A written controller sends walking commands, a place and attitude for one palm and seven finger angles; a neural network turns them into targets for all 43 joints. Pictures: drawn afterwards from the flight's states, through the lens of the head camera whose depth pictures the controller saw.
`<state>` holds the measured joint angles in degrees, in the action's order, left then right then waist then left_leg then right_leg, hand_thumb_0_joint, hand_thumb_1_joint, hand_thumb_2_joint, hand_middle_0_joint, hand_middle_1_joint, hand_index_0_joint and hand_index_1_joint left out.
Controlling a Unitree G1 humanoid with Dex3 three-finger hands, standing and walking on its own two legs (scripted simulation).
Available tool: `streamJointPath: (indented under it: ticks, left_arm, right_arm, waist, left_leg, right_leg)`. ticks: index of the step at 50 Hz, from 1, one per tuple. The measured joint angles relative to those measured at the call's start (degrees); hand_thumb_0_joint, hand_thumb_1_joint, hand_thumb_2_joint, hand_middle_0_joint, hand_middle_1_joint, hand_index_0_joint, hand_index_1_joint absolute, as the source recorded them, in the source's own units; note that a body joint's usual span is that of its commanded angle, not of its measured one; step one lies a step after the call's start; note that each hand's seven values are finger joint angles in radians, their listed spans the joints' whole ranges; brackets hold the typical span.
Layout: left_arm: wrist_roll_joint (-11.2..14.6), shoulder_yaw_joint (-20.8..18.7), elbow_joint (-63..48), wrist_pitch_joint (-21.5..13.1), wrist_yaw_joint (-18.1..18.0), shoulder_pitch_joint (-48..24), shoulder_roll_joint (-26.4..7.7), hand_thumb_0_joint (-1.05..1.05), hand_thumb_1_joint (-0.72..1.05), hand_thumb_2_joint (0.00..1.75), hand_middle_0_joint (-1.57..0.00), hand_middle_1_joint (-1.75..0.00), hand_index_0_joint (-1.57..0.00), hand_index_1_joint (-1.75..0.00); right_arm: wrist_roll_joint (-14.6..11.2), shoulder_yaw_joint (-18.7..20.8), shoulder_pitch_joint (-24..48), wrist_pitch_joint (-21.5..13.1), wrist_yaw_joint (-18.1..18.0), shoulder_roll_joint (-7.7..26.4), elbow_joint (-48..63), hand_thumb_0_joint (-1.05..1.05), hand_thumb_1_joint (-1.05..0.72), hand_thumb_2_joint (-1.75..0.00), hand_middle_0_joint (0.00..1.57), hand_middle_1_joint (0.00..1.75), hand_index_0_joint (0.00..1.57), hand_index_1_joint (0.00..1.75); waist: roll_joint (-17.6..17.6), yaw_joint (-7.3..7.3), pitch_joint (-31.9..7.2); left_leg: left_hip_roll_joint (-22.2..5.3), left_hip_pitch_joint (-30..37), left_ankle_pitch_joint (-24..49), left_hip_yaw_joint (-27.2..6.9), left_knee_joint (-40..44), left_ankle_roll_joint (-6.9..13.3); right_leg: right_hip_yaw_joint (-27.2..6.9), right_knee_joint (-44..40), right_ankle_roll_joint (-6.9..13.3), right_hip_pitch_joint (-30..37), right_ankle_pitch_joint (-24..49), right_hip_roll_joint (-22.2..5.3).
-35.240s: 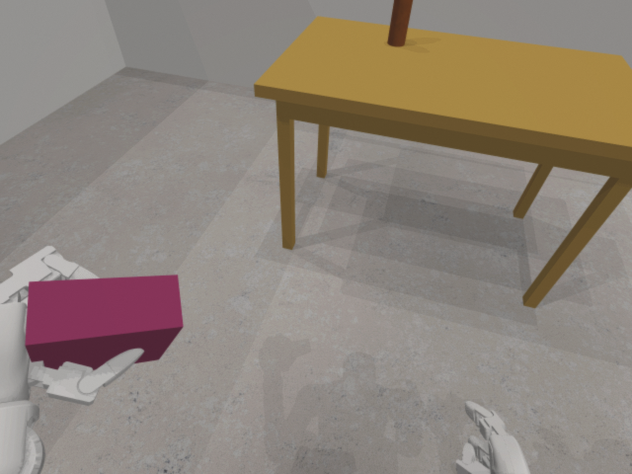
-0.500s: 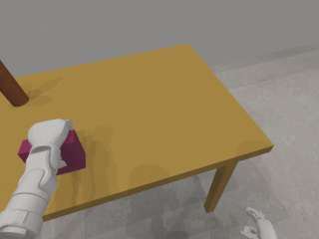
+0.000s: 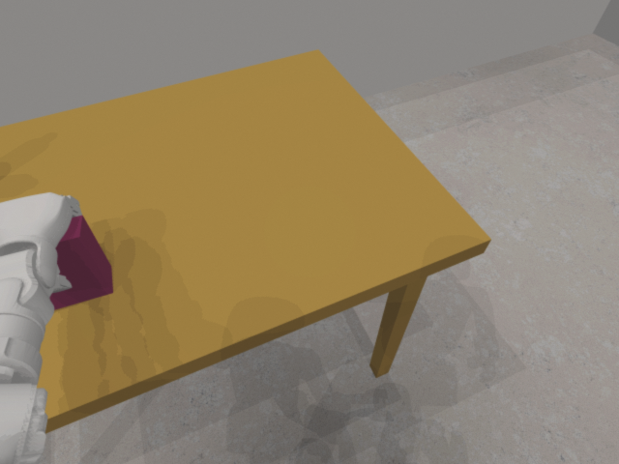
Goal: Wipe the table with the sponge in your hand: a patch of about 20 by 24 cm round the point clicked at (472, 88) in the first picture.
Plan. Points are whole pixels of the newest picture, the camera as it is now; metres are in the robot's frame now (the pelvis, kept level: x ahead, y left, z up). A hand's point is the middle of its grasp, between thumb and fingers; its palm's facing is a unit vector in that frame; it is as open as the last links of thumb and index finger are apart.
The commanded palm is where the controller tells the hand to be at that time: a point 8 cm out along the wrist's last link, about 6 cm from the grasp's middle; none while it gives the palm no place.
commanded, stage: wipe forward along the first lane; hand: left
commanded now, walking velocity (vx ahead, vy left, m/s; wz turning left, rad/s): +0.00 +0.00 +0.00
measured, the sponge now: (54, 277) +0.35 +0.38 +0.03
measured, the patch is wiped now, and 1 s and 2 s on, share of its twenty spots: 0.20 0.40 0.45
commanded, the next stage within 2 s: slide across to the middle lane in 0.72 s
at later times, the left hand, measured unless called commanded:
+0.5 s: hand (47, 217) +0.43 +0.41 +0.07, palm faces -0.17 +0.04 -0.98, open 9.4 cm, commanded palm +0.43 +0.39 +0.09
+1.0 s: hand (49, 205) +0.45 +0.42 +0.07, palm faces -0.17 +0.08 -0.98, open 9.3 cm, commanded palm +0.46 +0.37 +0.10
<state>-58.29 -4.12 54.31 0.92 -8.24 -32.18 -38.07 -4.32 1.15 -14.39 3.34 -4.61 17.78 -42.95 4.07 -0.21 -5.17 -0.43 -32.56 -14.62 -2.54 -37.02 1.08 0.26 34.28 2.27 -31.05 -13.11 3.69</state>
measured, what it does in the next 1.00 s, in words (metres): stands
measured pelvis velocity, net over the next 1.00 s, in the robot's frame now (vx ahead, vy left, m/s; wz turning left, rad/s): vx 0.02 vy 0.04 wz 0.00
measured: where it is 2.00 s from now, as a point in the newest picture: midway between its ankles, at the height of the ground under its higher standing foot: outside the picture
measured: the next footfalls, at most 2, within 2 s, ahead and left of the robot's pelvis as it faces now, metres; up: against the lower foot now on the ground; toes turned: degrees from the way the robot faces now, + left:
none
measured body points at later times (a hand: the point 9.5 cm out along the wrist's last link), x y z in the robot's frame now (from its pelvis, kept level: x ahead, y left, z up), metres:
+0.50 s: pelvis +0.02 +0.03 -0.01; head +0.09 +0.02 +0.44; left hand +0.43 +0.40 +0.12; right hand +0.07 -0.26 -0.14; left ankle +0.04 +0.12 -0.72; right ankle +0.04 -0.09 -0.72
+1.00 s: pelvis +0.02 +0.04 -0.01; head +0.10 +0.05 +0.44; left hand +0.46 +0.41 +0.12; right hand +0.08 -0.23 -0.13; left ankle +0.04 +0.13 -0.72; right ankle +0.04 -0.09 -0.72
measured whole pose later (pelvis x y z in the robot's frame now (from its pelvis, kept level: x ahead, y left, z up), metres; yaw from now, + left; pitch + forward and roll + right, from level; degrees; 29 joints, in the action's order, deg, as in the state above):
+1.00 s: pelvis +0.02 +0.04 -0.01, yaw +0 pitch +16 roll -3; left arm -62.1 1.2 65.1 2.4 -8.1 -48.5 -42.0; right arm -3.5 0.7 -17.3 4.6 -2.8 15.7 -41.8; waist 2.2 -2.4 -6.8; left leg 1.4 -40.1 -17.2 -2.1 -41.2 2.7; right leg -0.2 35.5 -0.5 -36.9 -14.9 2.0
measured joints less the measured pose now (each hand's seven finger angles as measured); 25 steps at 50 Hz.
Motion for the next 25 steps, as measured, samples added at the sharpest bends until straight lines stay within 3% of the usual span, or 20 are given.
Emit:
streamJointPath:
  ticks: [15,25]
  left_arm:
    - [-1.83,-0.69,9.30,-1.69,0.25,-8.85,-5.00,0.02,-0.58,1.19,-0.87,-1.37,-0.87,-1.43]
    - [-2.41,-0.15,9.76,-1.60,0.88,-10.73,-5.39,0.01,-0.58,1.19,-0.87,-1.36,-0.87,-1.43]
  right_arm:
    - [-0.03,-0.79,-2.13,-0.30,0.49,-0.22,0.57,0.01,-0.90,-0.90,0.20,0.30,0.20,0.30]
    - [0.21,-0.56,-3.19,0.57,1.12,-0.61,0.68,0.01,-0.90,-0.90,0.20,0.30,0.20,0.30]
  waist:
    - [-0.44,-2.19,-0.71]
    - [-0.73,-2.12,-1.86]
  left_leg:
    - [-0.30,-5.84,-1.41,0.11,-3.66,-0.03]
    - [0.23,-6.90,-2.52,0.88,-4.35,0.50]
  right_leg:
    - [-0.15,2.01,-0.63,-5.16,-0.60,0.38]
    - [-0.94,1.82,-1.81,-5.87,-1.35,-0.18]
